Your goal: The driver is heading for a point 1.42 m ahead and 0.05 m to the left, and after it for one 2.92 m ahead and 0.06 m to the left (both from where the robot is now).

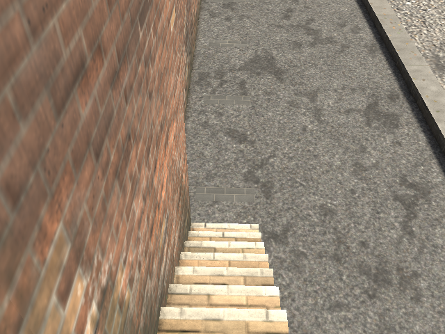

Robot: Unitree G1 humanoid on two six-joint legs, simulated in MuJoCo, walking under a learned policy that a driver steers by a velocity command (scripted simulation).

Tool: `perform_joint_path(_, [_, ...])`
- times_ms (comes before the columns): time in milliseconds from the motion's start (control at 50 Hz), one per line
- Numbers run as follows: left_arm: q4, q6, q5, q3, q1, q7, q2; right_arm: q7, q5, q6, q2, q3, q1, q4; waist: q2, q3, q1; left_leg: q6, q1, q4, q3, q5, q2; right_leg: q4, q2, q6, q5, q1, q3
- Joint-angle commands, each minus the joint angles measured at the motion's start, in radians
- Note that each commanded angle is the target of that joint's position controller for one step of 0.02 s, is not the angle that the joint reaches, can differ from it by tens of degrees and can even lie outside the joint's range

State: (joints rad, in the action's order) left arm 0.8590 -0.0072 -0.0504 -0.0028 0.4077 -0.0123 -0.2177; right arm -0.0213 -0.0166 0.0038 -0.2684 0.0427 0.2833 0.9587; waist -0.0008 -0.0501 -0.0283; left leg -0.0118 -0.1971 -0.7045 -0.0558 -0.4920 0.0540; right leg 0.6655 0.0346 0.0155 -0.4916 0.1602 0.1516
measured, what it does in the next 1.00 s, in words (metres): goes down: right foot 0.19 m lower, then left foot 0.20 m lower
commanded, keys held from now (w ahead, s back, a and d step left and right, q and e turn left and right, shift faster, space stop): w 1.00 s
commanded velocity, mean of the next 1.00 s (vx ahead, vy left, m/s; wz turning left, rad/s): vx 0.48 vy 0.00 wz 0.00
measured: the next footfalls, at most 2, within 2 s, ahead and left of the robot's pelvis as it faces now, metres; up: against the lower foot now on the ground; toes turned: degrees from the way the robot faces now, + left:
right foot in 0.58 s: +0.21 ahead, -0.03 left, -0.19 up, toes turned +5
left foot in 0.88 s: +0.46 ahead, +0.21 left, -0.39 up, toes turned +8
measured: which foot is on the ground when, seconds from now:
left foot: down 0.00-0.58, up 0.60-0.86, down 0.88-1.00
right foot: down 0.00-0.28, up 0.30-0.56, down 0.58-0.90, up 0.92-1.00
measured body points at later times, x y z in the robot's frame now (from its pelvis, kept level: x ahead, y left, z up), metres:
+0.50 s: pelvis +0.15 +0.04 -0.05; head +0.21 +0.06 +0.39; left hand +0.26 +0.30 -0.20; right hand +0.00 -0.22 -0.15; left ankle -0.04 +0.11 -0.71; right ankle +0.25 -0.06 -0.75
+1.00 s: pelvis +0.38 +0.09 -0.38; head +0.33 +0.16 +0.06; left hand +0.41 +0.30 -0.57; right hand +0.29 -0.17 -0.49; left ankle +0.43 +0.20 -1.10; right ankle +0.29 -0.04 -0.85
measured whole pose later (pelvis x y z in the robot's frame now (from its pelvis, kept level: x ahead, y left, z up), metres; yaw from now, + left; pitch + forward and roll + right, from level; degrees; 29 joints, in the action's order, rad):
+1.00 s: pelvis +0.38 +0.09 -0.38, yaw +4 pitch -6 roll -4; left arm 1.03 -0.08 -0.08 -0.02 0.27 -0.01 -0.20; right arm -0.03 -0.08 0.06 -0.17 0.04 0.55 1.09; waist 0.09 -0.01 0.03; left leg 0.02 -0.29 -0.68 -0.01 -0.29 0.09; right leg 1.87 0.18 -0.06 -0.74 0.50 0.00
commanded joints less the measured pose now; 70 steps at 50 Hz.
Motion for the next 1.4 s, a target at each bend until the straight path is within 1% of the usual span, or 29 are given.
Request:
perform_joint_path(20, [-0.052,0.031,0.0,-0.019,-0.014,0.01,-0.083,-0.011,-0.008,0.006,-0.124,0.031,0.15,0.026,-0.034,0.042,0.058,0.14,0.148,0.012,0.068,0.44,0.036,0.012,0.029,-0.081,0.281,0.181,-0.024])
perform_joint_path(140, [-0.002,0.04,0.0,-0.03,0.117,0.007,-0.124,-0.008,0.009,0.021,-0.157,0.047,0.05,0.014,0.056,0.087,-0.044,0.145,-0.195,-0.202,0.03,0.498,-0.005,0.026,-0.048,-0.103,0.603,-0.061,0.064])
perform_joint_path(220, [0.031,0.045,0.003,-0.064,0.165,0.018,-0.208,-0.009,0.021,0.033,-0.129,0.047,-0.147,-0.066,0.153,0.187,-0.109,0.098,-0.595,-0.28,0.029,-0.063,-0.028,-0.024,-0.246,-0.188,1.254,-0.326,0.274])
perform_joint_path(260, [0.007,0.028,0.007,-0.075,-0.024,0.031,-0.221,-0.007,0.001,0.046,-0.089,0.044,0.062,-0.006,0.102,0.196,0.041,0.086,-0.263,0.007,0.031,-0.058,-0.047,0.022,-0.157,-0.128,1.149,-0.112,0.175])
perform_joint_path(300, [0.023,0.04,-0.008,-0.066,-0.269,0.045,-0.133,-0.021,0.021,0.022,-0.238,0.097,0.731,0.193,-0.304,0.155,0.372,0.085,0.426,0.144,0.223,0.84,0.096,0.821,0.153,-0.056,0.084,0.598,-0.063])
perform_joint_path(320, [0.035,0.052,-0.008,-0.038,-0.181,0.05,-0.057,-0.02,-0.016,0.012,-0.212,0.076,0.699,0.19,-0.221,0.165,0.272,0.111,0.477,0.133,0.346,1.105,0.183,0.749,0.167,-0.059,-0.143,0.81,0.035])
perform_joint_path(400, [0.036,0.033,-0.015,-0.03,-0.257,0.014,-0.095,-0.04,0.032,0.01,-0.092,0.03,0.294,0.066,0.013,0.192,0.092,0.185,0.146,0.102,0.284,0.697,0.202,0.425,-0.002,-0.085,0.205,0.625,-0.086])
perform_joint_path(440, [-0.029,0.025,-0.049,0.014,-0.324,-0.039,0.01,-0.053,-0.045,0.084,0.047,-0.01,0.195,0.088,0.065,0.147,0.006,0.109,-0.277,-0.058,0.025,0.23,-0.042,0.046,0.036,-0.071,0.94,0.206,-0.206])
perform_joint_path(480, [0.007,-0.014,-0.031,0.043,-0.171,-0.074,0.088,-0.056,-0.089,0.122,0.019,-0.013,0.104,0.103,-0.048,0.073,-0.071,0.115,-0.496,-0.083,-0.003,0.047,-0.034,0.029,0.022,-0.07,1.203,-0.176,-0.172])
perform_joint_path(540, [0.066,-0.024,-0.065,0.007,-0.02,-0.047,-0.042,-0.026,-0.052,0.138,0.003,-0.006,0.124,0.125,-0.012,0.025,-0.117,0.119,-0.465,-0.459,0.013,0.262,-0.009,0.088,0.052,-0.092,0.997,-0.25,-0.192])
perform_joint_path(580, [0.159,-0.001,-0.055,-0.035,0.352,-0.016,-0.157,-0.026,-0.015,0.112,-0.087,0.031,-0.058,0.054,0.162,0.035,-0.345,0.068,-0.649,-1.228,-0.074,0.395,-0.101,-0.187,-0.048,-0.234,1.148,-0.5,-0.119])
perform_joint_path(600, [0.12,0.025,-0.009,-0.026,0.235,-0.008,-0.189,-0.037,0.005,0.112,-0.072,0.034,-0.005,0.003,0.188,0.076,-0.205,0.068,-0.852,-1.423,-0.079,-0.314,-0.16,-0.161,-0.212,-0.276,1.499,-0.546,0.062])
perform_joint_path(640, [0.07,0.038,-0.025,-0.052,0.115,0.012,-0.23,-0.051,0.02,0.11,-0.024,0.023,0.252,0.076,0.01,0.028,-0.031,0.071,-0.915,-1.168,0.135,-0.198,-0.031,-0.05,-0.416,-0.414,1.423,-0.499,0.304])
perform_joint_path(680, [0.05,0.052,-0.008,-0.012,-0.058,0.02,-0.108,-0.055,0.039,0.089,-0.025,0.034,0.225,0.135,-0.115,0.129,0.045,0.044,-0.692,-0.698,0.103,-0.01,-0.016,-0.171,-0.245,-0.287,1.025,-0.149,0.137])
perform_joint_path(740, [0.099,0.061,0.06,-0.013,-0.297,0.025,-0.107,-0.035,0.011,0.049,0.074,0.014,0.526,0.213,0.269,0.042,0.24,0.002,0.263,-0.25,0.004,0.593,-0.031,-0.038,-0.141,-0.154,0.687,0.472,0.052])
perform_joint_path(760, [0.093,0.077,0.064,-0.018,-0.382,0.025,-0.084,-0.043,-0.008,0.058,0.002,0.035,0.588,0.22,0.233,0.098,0.279,0.009,0.276,-0.127,0.092,0.812,0.044,0.101,-0.07,-0.11,0.426,0.546,0.001])
perform_joint_path(780, [0.103,0.073,0.068,-0.016,-0.292,0.034,-0.025,-0.051,-0.044,0.072,-0.005,0.029,0.488,0.177,0.075,0.136,0.207,-0.019,0.186,0.277,0.083,1.121,0.095,0.199,0.003,-0.054,0.143,0.357,-0.11])
perform_joint_path(820, [0.171,0.027,0.029,-0.018,-0.166,0.042,-0.058,-0.038,-0.016,0.072,-0.035,0.038,0.31,0.098,-0.013,0.238,0.098,-0.074,0.161,0.462,0.044,0.926,0.069,0.262,0.031,-0.118,0.085,0.232,-0.074])
perform_joint_path(880, [0.172,-0.014,0.025,-0.027,-0.113,0.015,-0.069,-0.039,-0.012,0.067,-0.142,0.071,0.461,0.095,-0.062,0.135,0.125,-0.043,0.201,0.353,0.057,0.866,0.166,0.889,0.121,-0.155,-0.046,0.182,-0.071])
perform_joint_path(920, [0.161,-0.04,0.016,-0.009,0.136,-0.012,0.047,0.02,-0.017,0.068,-0.16,0.03,0.478,0.122,-0.312,0.16,-0.06,0.026,0.216,0.119,0.407,0.949,0.342,1.392,0.177,-0.134,-0.518,0.593,-0.152])
perform_joint_path(940, [0.14,-0.045,-0.012,0.002,0.153,-0.016,0.051,0.016,-0.07,0.072,-0.231,0.054,0.492,0.137,-0.404,0.177,-0.037,0.239,0.212,0.358,0.787,0.338,0.498,1.411,0.162,-0.101,-0.417,0.81,-0.124])
perform_joint_path(980, [0.067,-0.057,-0.055,-0.013,-0.198,-0.024,-0.058,-0.01,-0.09,0.061,-0.194,0.044,0.372,0.09,-0.215,0.294,0.065,0.262,-0.1,0.53,0.686,-0.389,0.454,1.238,0.059,-0.061,-0.126,0.767,-0.043])
perform_joint_path(1060, [0.03,-0.074,0.006,-0.023,-0.241,-0.039,-0.047,-0.054,-0.042,0.076,-0.104,-0.016,0.278,0.052,-0.199,0.292,0.001,0.119,-0.368,0.476,0.344,-0.171,0.327,0.945,0.059,0.01,0.202,0.558,0.02])
perform_joint_path(1080, [0.02,-0.089,0.024,-0.013,-0.257,-0.043,-0.015,-0.073,-0.078,0.083,-0.028,-0.048,0.251,0.025,-0.088,0.282,-0.027,0.111,-0.369,0.46,0.293,-0.21,0.304,0.671,0.043,0.043,0.4,0.538,0.089])
perform_joint_path(1280, [-0.027,-0.045,-0.009,-0.001,-0.214,-0.009,-0.044,0.013,0.006,0.059,-0.114,0.025,0.225,-0.008,-0.354,0.136,0.073,0.115,-0.231,0.228,-0.056,0.251,0.185,0.294,0.011,-0.002,0.212,0.122,-0.263])
perform_joint_path(1320, [0.016,-0.019,0.004,0.006,-0.058,-0.019,-0.024,0.018,0.009,0.029,-0.133,0.049,0.208,-0.006,-0.258,0.094,0.012,0.152,-0.249,-0.029,-0.019,0.27,0.174,0.109,0.028,-0.015,-0.026,-0.018,-0.25])
perform_joint_path(1360, [0.092,0.045,0.013,-0.006,0.159,-0.024,-0.07,0.006,0.051,0.018,-0.068,0.049,0.037,-0.051,0.235,0.146,-0.114,0.162,-0.599,-0.705,-0.001,-0.035,0.047,-0.159,-0.097,0.0,0.251,-0.193,0.047])
perform_joint_path(1380, [0.137,0.061,0.037,-0.041,0.35,-0.018,-0.228,-0.009,0.033,0.044,-0.024,0.035,0.04,-0.088,0.472,0.135,-0.133,0.179,-0.913,-0.807,0.088,-0.091,-0.087,-0.099,-0.212,-0.029,0.91,-0.361,0.293])
perform_joint_path(1400, [0.175,0.08,0.031,-0.074,0.453,-0.009,-0.303,-0.024,0.03,0.054,-0.04,0.034,-0.006,-0.087,0.403,0.077,-0.19,0.17,-0.937,-0.778,0.248,-0.047,-0.08,-0.171,-0.327,-0.072,0.77,-0.328,0.502])
Keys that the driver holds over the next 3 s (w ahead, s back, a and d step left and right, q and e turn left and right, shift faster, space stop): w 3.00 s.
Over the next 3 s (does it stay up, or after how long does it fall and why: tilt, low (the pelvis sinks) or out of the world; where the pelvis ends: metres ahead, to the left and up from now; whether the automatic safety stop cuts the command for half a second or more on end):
stays up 1.16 0.08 -0.96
